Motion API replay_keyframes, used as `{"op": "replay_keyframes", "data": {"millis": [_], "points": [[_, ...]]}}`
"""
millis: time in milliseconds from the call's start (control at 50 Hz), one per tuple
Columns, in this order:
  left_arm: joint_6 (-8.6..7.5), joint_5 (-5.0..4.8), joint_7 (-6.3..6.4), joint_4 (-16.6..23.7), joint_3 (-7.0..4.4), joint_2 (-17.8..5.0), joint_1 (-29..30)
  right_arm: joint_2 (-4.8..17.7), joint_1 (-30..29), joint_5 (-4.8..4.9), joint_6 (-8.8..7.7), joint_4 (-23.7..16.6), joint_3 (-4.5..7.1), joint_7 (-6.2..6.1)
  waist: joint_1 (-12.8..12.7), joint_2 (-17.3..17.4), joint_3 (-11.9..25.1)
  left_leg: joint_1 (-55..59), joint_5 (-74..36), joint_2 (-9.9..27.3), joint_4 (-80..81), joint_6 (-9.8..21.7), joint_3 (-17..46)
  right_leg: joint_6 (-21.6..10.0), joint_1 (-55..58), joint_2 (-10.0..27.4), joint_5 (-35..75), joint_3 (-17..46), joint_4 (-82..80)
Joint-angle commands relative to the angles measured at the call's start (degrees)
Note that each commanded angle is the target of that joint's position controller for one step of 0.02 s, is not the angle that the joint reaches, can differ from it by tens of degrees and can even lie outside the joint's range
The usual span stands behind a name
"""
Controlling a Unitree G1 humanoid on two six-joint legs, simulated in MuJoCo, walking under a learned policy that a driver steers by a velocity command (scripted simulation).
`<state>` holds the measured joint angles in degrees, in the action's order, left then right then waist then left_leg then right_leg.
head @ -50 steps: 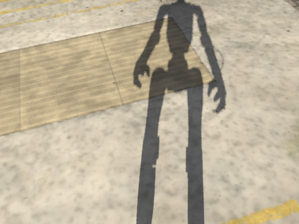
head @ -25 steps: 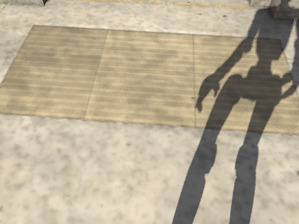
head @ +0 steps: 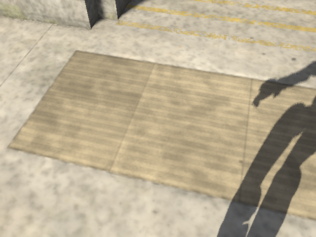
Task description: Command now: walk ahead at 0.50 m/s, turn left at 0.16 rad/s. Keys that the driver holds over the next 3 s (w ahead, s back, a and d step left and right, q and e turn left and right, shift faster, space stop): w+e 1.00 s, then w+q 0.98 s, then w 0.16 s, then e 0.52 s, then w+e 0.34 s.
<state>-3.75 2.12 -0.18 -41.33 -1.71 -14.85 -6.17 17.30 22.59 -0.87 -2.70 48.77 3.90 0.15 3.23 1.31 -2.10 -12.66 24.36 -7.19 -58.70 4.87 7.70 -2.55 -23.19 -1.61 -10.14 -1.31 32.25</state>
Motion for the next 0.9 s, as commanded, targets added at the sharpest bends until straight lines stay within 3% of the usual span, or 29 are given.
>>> {"op": "replay_keyframes", "data": {"millis": [20,60,100,200,280,320,360,380,400,420,440,460,500,580,660,720,800,840,860,880,900], "points": [[-0.16,-0.58,-0.17,-0.65,-1.96,-5.44,-7.99,3.93,-2.05,-1.14,-0.75,-4.8,0.25,0.94,-3.64,-4.19,1.63,-21.44,-4.78,6.37,-7.71,-0.51,-0.44,-9.16,18.36,16.87,-8.37,26.19,-19.43],[-0.83,-1.18,-0.49,-2.57,-1.77,-5.36,-9.22,3.1,-1.84,-2.18,0.03,-4.81,-0.2,1.56,-2.07,-7.28,1.68,-18.24,-5.76,8.1,-3.99,-1.9,-3.3,-8.79,15.26,13.26,4.79,20.13,-19.88],[-1.49,-1.85,-0.93,-3.99,-2.02,-6.1,-11.62,2.3,-3.21,-2.42,0.19,-5.42,-0.67,1.73,-1.84,-7.02,2.7,-18.42,-6.32,8.67,-1.12,-3.24,-5.34,-10.23,15.5,12.25,13.39,17.95,-19.88],[-0.8,-2.06,-0.65,-6.31,-2.84,-7.53,-15.65,0.22,-16.21,-1.56,0.0,-9.62,-2.55,2.02,-4.45,-6.86,-0.36,-18.43,-15.04,9.64,15.57,-6.24,-7.92,-10.21,12.35,9.79,10.24,14.78,-22.61],[-0.42,-1.71,-0.79,-7.21,-3.49,-8.94,-18.62,1.05,-21.49,-0.74,-0.52,-11.28,-2.8,1.5,-6.09,-6.35,0.67,-12.95,-18.05,7.81,23.12,-6.61,-8.56,-8.89,12.92,10.21,13.62,15.94,-19.25],[-0.16,-1.54,-0.61,-7.04,-3.87,-9.78,-18.33,1.99,-20.86,-0.55,-0.97,-11.58,-2.48,0.99,-5.18,-6.58,1.14,-9.12,-15.98,7.27,26.12,-5.91,-7.85,-7.92,13.21,10.99,13.45,18.17,-16.36],[0.04,-1.73,-0.36,-6.64,-4.08,-10.02,-16.95,3.29,-14.12,-0.83,-1.86,-9.57,-1.77,0.21,-1.61,-4.69,2.92,1.93,-15.39,6.39,32.84,-4.5,-7.71,-5.98,10.6,8.94,13.02,18.37,-9.28],[-0.28,-2.08,-0.49,-6.01,-3.69,-8.24,-16.53,6.25,-7.67,-1.72,-2.68,-8.15,-0.75,-0.6,1.15,-0.61,7.05,11.83,-12.49,11.49,35.44,-2.55,-2.44,-4.36,6.62,5.16,10.73,15.78,1.01],[-0.63,-3.3,-0.53,-3.46,-2.48,-3.31,-16.59,11.46,0.2,-3.02,-2.79,-8.1,0.49,-1.46,4.2,8.51,15.26,25.12,0.44,26.44,39.37,0.99,13.55,-2.14,-3.23,-0.36,-4.18,8.55,17.74],[0.0,-2.9,-0.26,-2.2,-2.59,-4.02,-19.46,13.96,0.23,-2.22,-1.55,-7.21,1.48,-1.46,1.84,15.69,14.63,24.81,7.61,33.43,45.76,5.42,31.14,-1.85,-14.51,-4.01,-21.96,3.67,26.97],[1.1,-1.44,-0.08,-4.04,-3.23,-6.76,-18.98,8.44,-3.06,-1.64,-1.15,-7.85,0.37,-1.23,0.01,7.06,8.32,19.02,11.8,31.23,45.67,5.76,27.7,-2.59,-16.3,0.72,-18.62,5.99,32.51],[1.36,-1.11,-0.76,-4.32,-3.26,-6.07,-16.71,4.44,-6.41,-1.12,-1.37,-8.33,-0.59,-0.94,-1.04,3.42,3.45,13.64,6.16,28.01,46.54,4.83,19.89,-2.37,-15.92,2.4,-13.84,6.11,32.54],[2.24,-0.46,-1.67,-4.16,-3.28,-4.76,-14.82,1.82,-8.12,-0.94,-2.07,-7.81,-1.32,-0.91,-2.68,5.11,0.7,8.55,-8.24,23.63,48.44,2.96,7.97,-1.13,-13.68,4.69,-9.44,4.99,30.76],[3.6,-0.13,-2.92,-2.2,-3.0,-3.47,-10.35,2.45,-5.26,-0.08,-3.61,-5.59,-0.77,-0.73,-3.46,4.17,1.2,9.16,-25.47,22.17,49.3,3.36,-2.13,0.68,-16.0,5.34,-3.06,3.99,31.45],[3.84,-0.11,-3.85,0.68,-2.36,-2.76,-2.74,2.68,-2.81,-0.19,-3.49,-3.65,-0.43,-0.62,-2.55,3.46,-0.58,10.32,-30.42,21.54,50.09,3.74,-9.16,1.77,-19.55,5.87,3.73,2.58,24.63],[3.57,-0.22,-4.62,2.78,-1.41,-1.81,3.21,3.51,-2.08,-0.3,-3.35,-2.67,-0.13,-0.6,-1.47,3.67,-2.09,9.24,-30.96,20.67,50.13,2.81,-14.06,0.94,-15.39,5.61,9.09,-0.37,13.99],[3.52,0.18,-4.89,5.13,-1.13,-2.61,7.97,5.55,1.14,-0.32,-2.5,-0.6,0.5,-1.04,-0.39,3.25,-3.18,14.33,-38.65,22.49,47.01,1.67,-17.58,-2.31,-11.7,3.95,4.53,-4.69,5.83],[3.55,0.48,-4.31,5.11,-1.49,-3.42,6.32,7.13,1.65,-0.38,-1.77,0.17,0.79,-1.37,-1.63,4.29,-1.18,17.18,-56.17,22.74,39.67,0.84,-20.0,-4.7,-6.57,0.57,-1.37,-7.16,3.87],[3.38,0.59,-3.87,4.28,-1.94,-4.22,2.73,8.17,1.87,-0.42,-1.23,0.5,1.01,-1.5,-3.37,4.7,1.37,17.99,-64.1,22.79,32.61,0.67,-20.87,-6.15,-1.95,-1.73,-4.39,-7.89,3.01],[2.88,0.79,-3.3,2.29,-2.71,-5.4,-4.35,8.82,1.73,-0.25,-0.68,0.47,1.09,-1.58,-6.5,3.96,5.65,15.85,-64.61,22.38,21.92,0.21,-21.74,-7.84,6.88,-3.98,-4.6,-7.65,0.13],[2.48,1.34,-2.36,-1.02,-4.12,-8.28,-14.63,8.41,1.11,-0.39,-0.49,-0.51,0.87,-1.54,-11.07,0.52,11.5,6.38,-52.89,21.04,6.68,-1.5,-22.37,-10.18,21.85,-2.02,-4.86,-2.43,-2.93]]}}
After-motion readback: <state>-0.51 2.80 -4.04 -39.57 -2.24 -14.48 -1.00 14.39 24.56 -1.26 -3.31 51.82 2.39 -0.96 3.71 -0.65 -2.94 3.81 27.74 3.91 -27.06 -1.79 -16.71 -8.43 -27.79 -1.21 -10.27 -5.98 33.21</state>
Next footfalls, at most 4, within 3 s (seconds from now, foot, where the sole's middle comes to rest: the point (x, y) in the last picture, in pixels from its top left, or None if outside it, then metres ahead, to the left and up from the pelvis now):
0.38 left None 0.34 0.10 -0.76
0.90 right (207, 218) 0.54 -0.19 -0.76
1.46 left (199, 148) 0.89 -0.21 -0.76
1.98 right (236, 107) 1.14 -0.45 -0.76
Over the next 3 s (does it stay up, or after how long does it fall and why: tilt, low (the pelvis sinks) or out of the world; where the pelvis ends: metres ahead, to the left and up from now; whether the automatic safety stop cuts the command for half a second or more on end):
stays up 1.24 -0.37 0.02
